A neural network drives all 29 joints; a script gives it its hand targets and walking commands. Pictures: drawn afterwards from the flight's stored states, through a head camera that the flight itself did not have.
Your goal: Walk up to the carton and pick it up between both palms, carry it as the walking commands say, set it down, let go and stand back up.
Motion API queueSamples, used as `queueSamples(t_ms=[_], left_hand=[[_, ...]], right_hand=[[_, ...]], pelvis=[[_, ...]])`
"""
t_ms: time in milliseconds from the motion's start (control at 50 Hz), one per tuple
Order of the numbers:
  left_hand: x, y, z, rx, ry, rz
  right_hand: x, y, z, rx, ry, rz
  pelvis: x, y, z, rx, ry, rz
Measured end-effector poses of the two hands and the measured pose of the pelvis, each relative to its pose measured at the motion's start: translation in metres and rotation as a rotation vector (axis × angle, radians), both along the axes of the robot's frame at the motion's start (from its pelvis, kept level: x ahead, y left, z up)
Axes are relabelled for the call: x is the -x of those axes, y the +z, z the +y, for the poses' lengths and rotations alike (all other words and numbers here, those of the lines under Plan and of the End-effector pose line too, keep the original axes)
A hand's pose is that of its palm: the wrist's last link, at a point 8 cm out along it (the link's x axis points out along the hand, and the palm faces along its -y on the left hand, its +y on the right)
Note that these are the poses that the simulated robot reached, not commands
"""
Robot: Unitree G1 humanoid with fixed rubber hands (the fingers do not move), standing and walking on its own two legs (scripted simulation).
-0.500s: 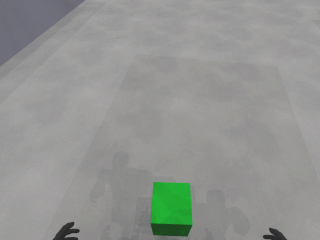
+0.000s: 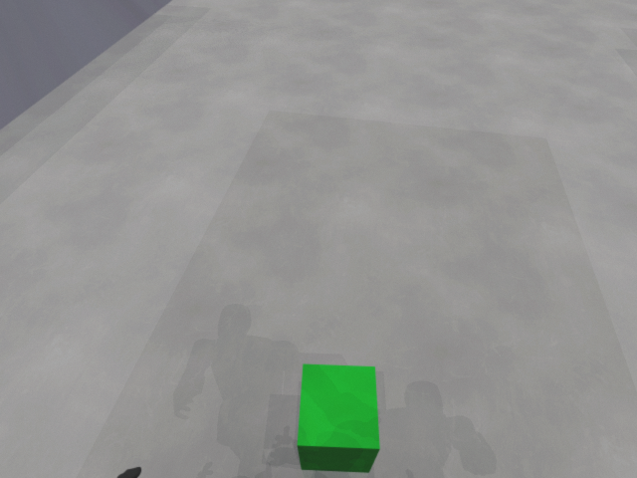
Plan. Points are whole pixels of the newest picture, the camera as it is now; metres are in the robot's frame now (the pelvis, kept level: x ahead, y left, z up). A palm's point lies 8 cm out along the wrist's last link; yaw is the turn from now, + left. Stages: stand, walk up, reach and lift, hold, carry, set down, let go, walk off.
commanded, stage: walk up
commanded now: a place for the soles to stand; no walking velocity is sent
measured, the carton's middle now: (337, 419) +0.38 -0.01 -0.65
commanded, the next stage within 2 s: reach and lift in 0.02 s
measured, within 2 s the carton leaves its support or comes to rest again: neither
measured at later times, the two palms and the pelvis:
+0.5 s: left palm (169, 454) +0.19 +0.25 -0.17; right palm (517, 469) +0.18 -0.26 -0.17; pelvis -0.07 +0.01 -0.07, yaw -3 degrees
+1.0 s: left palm (222, 376) +0.33 +0.21 -0.22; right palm (464, 384) +0.32 -0.23 -0.22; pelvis -0.11 +0.01 -0.12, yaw -2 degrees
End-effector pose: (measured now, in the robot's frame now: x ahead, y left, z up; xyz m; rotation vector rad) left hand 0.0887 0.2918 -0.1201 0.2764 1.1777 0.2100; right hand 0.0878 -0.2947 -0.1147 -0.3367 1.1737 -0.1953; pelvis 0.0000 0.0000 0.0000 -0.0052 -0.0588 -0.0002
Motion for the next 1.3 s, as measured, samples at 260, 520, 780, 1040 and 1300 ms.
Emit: queueSamples(t_ms=[260, 520, 780, 1040, 1300], left_hand=[[-0.065, 0.000, -0.024, 0.045, -0.041, -0.138], [-0.105, -0.049, -0.044, 0.077, -0.039, -0.178], [-0.178, -0.064, -0.056, 0.109, -0.030, -0.302], [-0.250, -0.103, -0.086, 0.154, -0.045, -0.402], [-0.311, -0.126, -0.110, 0.212, -0.039, -0.521]], right_hand=[[-0.054, -0.004, 0.023, -0.087, 0.001, -0.102], [-0.104, -0.058, 0.036, -0.144, -0.006, -0.196], [-0.176, -0.076, 0.054, -0.166, -0.002, -0.275], [-0.248, -0.106, 0.072, -0.222, -0.015, -0.407], [-0.313, -0.134, 0.098, -0.265, -0.018, -0.521]], pelvis=[[0.033, -0.025, 0.006, -0.003, -0.028, 0.100], [0.070, -0.072, 0.012, -0.019, -0.046, 0.235], [0.093, -0.094, 0.009, -0.028, -0.034, 0.397], [0.105, -0.120, 0.010, -0.027, -0.039, 0.573], [0.087, -0.133, 0.011, -0.022, -0.025, 0.756]])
